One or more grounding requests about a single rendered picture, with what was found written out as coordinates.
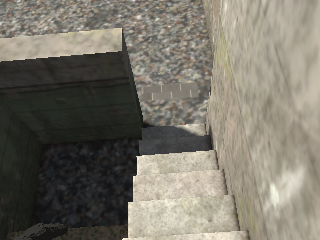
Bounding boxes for stairs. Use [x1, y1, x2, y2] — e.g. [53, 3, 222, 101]
[122, 123, 251, 240]

